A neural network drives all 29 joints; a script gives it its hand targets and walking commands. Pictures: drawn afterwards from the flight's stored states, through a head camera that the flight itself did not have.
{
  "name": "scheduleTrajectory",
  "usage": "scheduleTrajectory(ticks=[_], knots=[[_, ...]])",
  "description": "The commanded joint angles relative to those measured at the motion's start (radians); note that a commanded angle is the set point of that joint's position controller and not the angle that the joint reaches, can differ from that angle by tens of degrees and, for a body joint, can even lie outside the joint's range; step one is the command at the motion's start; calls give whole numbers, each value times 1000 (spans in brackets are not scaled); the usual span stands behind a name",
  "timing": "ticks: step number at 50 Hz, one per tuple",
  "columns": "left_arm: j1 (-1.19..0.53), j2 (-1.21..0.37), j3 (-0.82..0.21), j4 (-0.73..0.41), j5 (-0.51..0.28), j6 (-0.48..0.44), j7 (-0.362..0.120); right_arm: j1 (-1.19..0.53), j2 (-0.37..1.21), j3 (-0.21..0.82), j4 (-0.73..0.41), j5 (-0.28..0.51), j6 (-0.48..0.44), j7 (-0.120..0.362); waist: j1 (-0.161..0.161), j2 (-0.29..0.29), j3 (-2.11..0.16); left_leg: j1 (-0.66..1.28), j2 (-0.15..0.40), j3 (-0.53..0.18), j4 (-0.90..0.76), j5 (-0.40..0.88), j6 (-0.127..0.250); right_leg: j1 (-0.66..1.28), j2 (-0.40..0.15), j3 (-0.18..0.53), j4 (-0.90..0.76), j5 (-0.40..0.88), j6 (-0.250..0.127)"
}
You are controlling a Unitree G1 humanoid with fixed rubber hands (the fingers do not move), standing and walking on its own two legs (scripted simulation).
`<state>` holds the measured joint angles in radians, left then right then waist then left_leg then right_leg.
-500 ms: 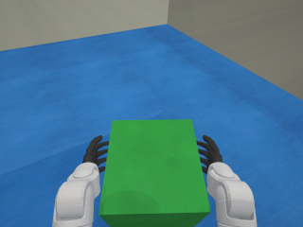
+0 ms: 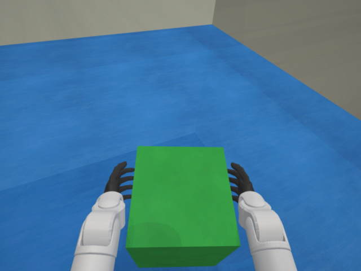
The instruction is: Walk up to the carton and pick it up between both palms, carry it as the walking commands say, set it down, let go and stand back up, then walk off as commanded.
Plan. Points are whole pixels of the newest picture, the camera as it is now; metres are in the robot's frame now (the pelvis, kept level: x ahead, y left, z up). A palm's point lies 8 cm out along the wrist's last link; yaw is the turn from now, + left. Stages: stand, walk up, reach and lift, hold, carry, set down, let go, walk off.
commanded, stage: set down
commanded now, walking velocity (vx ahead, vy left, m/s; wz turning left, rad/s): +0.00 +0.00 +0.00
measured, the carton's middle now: (178, 210) +0.28 +0.01 -0.04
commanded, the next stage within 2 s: none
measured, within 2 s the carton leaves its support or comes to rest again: neither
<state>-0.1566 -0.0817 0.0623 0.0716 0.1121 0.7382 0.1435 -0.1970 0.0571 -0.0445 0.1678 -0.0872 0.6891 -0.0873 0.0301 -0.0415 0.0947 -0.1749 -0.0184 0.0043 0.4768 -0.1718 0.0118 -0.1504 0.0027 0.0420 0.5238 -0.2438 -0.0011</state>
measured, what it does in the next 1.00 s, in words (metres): stands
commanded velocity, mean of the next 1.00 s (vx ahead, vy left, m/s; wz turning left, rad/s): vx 0.00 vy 0.00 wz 0.00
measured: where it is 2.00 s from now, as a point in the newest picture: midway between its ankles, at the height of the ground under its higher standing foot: outside the picture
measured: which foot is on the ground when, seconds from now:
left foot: down 0.00-1.00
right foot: down 0.00-1.00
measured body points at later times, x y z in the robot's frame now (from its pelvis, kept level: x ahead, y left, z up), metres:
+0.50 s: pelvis +0.01 +0.00 +0.00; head +0.00 +0.00 +0.45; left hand +0.34 +0.15 +0.01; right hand +0.35 -0.14 +0.01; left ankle +0.06 +0.11 -0.73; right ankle +0.04 -0.12 -0.73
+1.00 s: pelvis +0.02 -0.01 -0.03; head +0.15 -0.01 +0.40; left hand +0.36 +0.15 -0.09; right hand +0.37 -0.14 -0.09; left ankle +0.06 +0.11 -0.73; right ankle +0.04 -0.12 -0.73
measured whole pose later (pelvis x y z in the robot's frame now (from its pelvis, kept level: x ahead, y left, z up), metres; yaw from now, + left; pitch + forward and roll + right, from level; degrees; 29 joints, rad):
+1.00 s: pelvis +0.02 -0.01 -0.03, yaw -2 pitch +20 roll -1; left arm -0.41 -0.19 0.42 0.48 0.32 0.24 -0.01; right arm -0.43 0.20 -0.37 0.53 -0.31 0.23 -0.02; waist 0.04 -0.01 -0.07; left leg -0.83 -0.05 -0.11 0.75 -0.27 -0.01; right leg -0.79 0.09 0.08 0.75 -0.30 -0.01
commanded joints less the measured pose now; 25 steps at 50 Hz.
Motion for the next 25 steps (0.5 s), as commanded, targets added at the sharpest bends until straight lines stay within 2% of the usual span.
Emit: scheduleTrajectory(ticks=[1, 2, 4, 8, 10, 14, 17, 19, 25], knots=[[-393, -458, -345, -9, -91, -12, -139, -360, 445, 258, 26, 90, -12, 128, -36, 118, -172, 216, -23, -77, -61, -230, -27, -154, 10, 36, -176, -219, -67], [-437, -522, -340, 15, -83, -19, -153, -455, 501, 276, 20, 96, -21, 148, -15, 97, -168, 202, -27, -78, -58, -243, -22, -155, 22, 29, -169, -236, -62], [-577, -643, -340, 61, -78, -32, -183, -601, 617, 278, 33, 80, -31, 176, -18, 68, -160, 148, -29, -92, -50, -275, -14, -145, 34, 29, -154, -272, -54], [-782, -890, -260, 273, -20, -63, -252, -809, 872, 215, 234, 19, -58, 243, -23, 29, -161, 108, -45, -112, -29, -315, -9, -178, 50, 44, -137, -334, -49], [-851, -996, -199, 387, 11, -78, -286, -871, 979, 160, 347, -13, -74, 278, -33, 33, -178, 102, -42, -132, -41, -334, -2, -163, 62, 45, -120, -320, -45], [-885, -1020, -43, 554, 88, -105, -318, -918, 1006, 32, 496, -80, -105, 322, -6, 70, -176, 79, -30, -151, -79, -347, 9, -112, 63, 47, -89, -259, -41], [-874, -993, 21, 595, 125, -134, -332, -917, 989, -37, 539, -123, -132, 331, 1, 75, -172, 48, -27, -140, -90, -304, 10, -86, 57, 49, -82, -211, -41], [-857, -972, 35, 589, 136, -157, -339, -891, 980, -60, 552, -145, -151, 330, -2, 61, -174, 39, -29, -120, -80, -230, 6, -100, 51, 52, -86, -171, -44], [-781, -942, -3, 520, 138, -255, -349, -786, 998, -16, 525, -162, -237, 303, 8, 39, -302, -5, -35, -88, -18, 45, -2, -158, 53, 57, -57, 46, -37]])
